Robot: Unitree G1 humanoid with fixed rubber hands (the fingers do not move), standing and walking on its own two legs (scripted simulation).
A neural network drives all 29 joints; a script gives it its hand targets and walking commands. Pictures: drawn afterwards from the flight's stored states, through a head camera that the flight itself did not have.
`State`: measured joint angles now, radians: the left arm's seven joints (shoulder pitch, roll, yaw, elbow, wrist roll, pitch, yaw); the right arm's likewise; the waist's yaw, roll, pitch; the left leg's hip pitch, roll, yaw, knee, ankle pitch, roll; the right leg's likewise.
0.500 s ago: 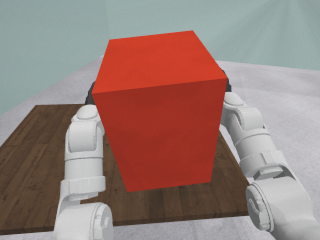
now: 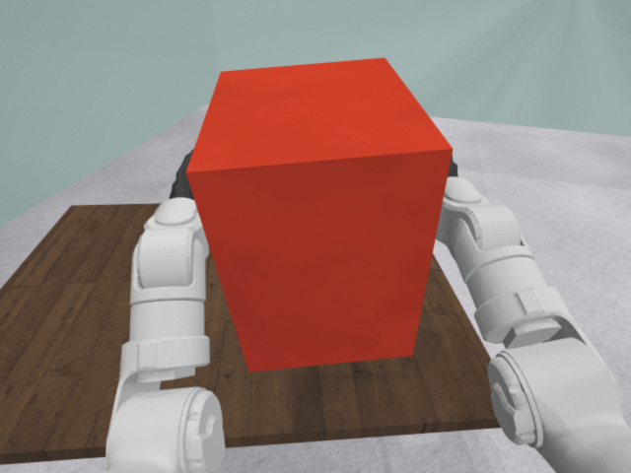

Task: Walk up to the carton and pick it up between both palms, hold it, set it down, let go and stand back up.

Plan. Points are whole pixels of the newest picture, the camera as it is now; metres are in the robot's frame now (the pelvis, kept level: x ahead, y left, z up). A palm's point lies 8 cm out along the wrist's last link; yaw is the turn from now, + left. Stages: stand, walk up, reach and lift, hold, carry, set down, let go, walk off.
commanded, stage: hold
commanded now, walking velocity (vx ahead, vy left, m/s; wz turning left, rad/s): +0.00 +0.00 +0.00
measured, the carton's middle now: (317, 214) +0.39 +0.00 +0.21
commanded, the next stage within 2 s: none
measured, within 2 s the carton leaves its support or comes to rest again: neither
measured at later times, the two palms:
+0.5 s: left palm (185, 210) +0.35 +0.16 +0.24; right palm (440, 193) +0.37 -0.14 +0.25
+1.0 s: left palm (180, 218) +0.34 +0.16 +0.23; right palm (438, 195) +0.36 -0.14 +0.25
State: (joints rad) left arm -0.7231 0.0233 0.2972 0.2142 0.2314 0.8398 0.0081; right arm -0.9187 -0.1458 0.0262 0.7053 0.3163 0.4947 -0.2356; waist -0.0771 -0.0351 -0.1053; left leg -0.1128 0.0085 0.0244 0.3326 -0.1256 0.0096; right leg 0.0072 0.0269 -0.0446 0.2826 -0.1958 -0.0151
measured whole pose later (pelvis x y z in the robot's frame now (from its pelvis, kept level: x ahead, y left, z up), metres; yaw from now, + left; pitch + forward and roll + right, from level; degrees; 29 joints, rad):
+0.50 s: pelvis -0.01 +0.00 +0.00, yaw +0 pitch -6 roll -1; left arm -0.73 0.03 0.31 0.20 0.24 0.84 -0.01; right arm -0.90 -0.12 0.00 0.68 0.29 0.51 -0.24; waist -0.07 -0.03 -0.10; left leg -0.12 0.01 0.03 0.33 -0.12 0.01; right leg 0.00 0.03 -0.04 0.29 -0.19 -0.02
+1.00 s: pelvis -0.01 +0.00 +0.00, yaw +0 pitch -6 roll -1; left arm -0.69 0.03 0.29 0.18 0.23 0.84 0.00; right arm -0.90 -0.12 0.00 0.66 0.30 0.53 -0.25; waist -0.07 -0.03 -0.10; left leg -0.13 0.01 0.03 0.34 -0.12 0.01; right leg -0.01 0.03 -0.04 0.30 -0.19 -0.01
